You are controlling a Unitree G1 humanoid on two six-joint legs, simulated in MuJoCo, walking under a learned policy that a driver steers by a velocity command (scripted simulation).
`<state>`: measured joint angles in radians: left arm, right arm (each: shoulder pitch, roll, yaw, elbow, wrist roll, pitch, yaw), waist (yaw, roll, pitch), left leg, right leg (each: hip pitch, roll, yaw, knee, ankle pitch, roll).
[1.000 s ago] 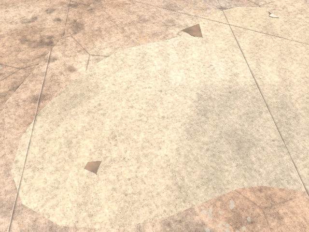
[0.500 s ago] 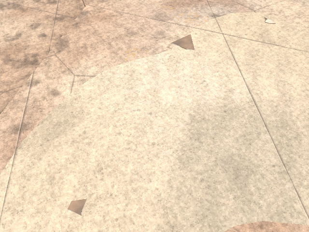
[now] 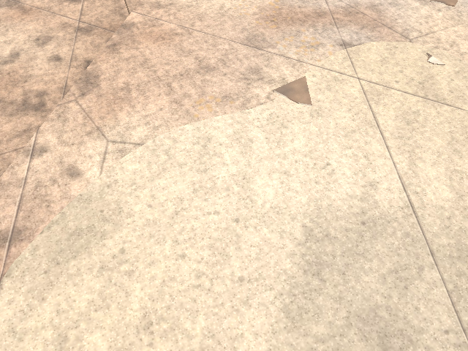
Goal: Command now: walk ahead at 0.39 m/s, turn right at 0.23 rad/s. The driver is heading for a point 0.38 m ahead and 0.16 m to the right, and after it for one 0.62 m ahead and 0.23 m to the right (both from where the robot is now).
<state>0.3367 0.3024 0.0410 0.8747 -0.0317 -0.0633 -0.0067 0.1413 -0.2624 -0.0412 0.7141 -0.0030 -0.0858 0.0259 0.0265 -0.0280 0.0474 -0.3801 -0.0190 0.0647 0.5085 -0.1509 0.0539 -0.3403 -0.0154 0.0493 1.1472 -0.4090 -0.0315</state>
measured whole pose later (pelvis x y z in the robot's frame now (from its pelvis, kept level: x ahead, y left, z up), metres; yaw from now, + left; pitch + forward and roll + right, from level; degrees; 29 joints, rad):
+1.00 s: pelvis +0.22 +0.01 +0.01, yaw -33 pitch +2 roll -1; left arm 0.20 0.35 0.11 0.64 -0.02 0.07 0.02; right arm 0.17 -0.26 -0.06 0.74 -0.02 0.00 -0.04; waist -0.01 -0.05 0.03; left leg -0.25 0.03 0.03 0.45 -0.23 0.01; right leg -0.55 0.06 0.09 1.12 -0.39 0.08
